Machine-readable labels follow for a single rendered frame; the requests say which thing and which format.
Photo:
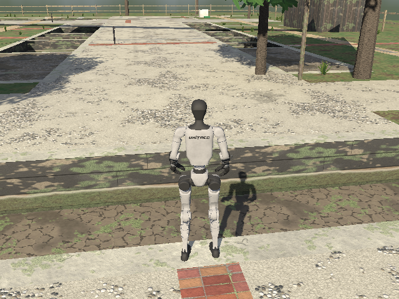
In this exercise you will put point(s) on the robot right shin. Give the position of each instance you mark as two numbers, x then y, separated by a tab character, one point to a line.
214	228

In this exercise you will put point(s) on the robot left upper arm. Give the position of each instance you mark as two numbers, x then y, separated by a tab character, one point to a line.
178	134

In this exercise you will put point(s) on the robot right hand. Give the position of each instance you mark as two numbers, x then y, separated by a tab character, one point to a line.
226	170

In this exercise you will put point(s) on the right robot forearm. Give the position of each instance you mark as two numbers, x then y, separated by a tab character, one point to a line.
225	162

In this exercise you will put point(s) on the left robot forearm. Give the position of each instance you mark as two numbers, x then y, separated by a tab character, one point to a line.
173	162

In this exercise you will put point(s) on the left robot thigh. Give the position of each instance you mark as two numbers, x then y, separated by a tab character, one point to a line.
185	196

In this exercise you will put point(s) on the robot right upper arm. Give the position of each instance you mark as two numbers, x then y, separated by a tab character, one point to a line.
219	133

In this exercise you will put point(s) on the robot left hand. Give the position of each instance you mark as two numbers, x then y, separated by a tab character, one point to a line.
178	166

